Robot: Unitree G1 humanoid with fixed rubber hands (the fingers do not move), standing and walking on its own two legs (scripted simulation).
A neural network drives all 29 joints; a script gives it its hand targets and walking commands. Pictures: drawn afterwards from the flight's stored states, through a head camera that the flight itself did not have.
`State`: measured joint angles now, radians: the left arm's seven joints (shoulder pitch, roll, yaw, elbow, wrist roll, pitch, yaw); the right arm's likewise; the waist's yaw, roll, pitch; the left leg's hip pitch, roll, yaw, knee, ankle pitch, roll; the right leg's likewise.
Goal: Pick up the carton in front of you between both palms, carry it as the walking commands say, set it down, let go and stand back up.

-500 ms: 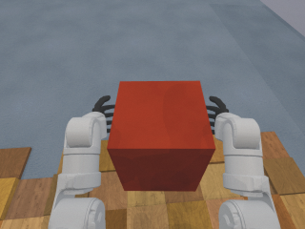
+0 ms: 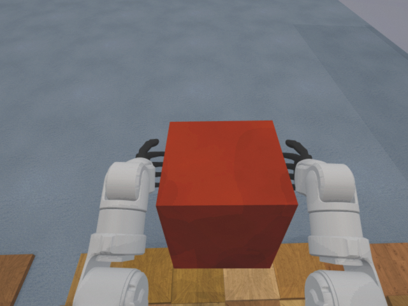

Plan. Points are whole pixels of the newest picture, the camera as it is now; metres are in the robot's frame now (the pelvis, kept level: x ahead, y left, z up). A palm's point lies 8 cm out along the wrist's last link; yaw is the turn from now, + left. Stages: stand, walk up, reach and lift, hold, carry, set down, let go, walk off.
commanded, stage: carry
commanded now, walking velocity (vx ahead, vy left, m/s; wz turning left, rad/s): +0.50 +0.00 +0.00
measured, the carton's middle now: (221, 197) +0.35 +0.00 +0.02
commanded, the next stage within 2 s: none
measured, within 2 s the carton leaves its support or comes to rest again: neither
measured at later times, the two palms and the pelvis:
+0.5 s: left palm (155, 98) +0.64 +0.19 +0.07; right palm (262, 105) +0.62 -0.11 +0.07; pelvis +0.30 +0.05 -0.03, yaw +0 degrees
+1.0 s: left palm (157, 40) +0.91 +0.22 +0.12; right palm (243, 36) +0.96 -0.07 +0.11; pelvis +0.58 +0.02 +0.00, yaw +1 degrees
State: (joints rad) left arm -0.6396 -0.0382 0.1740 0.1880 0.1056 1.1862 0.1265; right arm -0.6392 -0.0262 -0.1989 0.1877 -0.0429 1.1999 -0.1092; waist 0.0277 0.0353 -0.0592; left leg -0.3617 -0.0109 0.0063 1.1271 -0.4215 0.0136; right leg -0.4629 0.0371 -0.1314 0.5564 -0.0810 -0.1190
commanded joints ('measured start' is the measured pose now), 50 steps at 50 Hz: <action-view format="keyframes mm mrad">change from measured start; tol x32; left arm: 1 -834 -1108 -631 -260 -518 -34 -244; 50 -758 -1054 -727 -305 -605 -5 -277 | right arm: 1 -822 1172 618 -195 437 -32 229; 50 -608 954 577 -264 251 -7 154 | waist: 1 56 -70 -443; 18 -100 288 -529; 35 25 75 -525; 37 112 -335 -652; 50 92 -132 -423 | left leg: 1 -382 34 -55 18 -8 16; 13 -76 15 49 -675 553 23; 16 344 43 88 -744 629 31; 18 819 403 -425 -573 988 283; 25 467 280 -361 -703 370 233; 35 236 111 55 -289 999 61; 38 -470 -51 -58 337 -89 -27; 50 -48 -7 25 -689 612 -2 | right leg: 1 617 -304 469 -160 124 -107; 13 409 -204 208 -71 56 -23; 20 -459 -39 177 828 -466 92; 35 330 52 -72 -39 163 25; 38 906 -351 669 -75 235 -237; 50 392 -166 274 -53 26 -28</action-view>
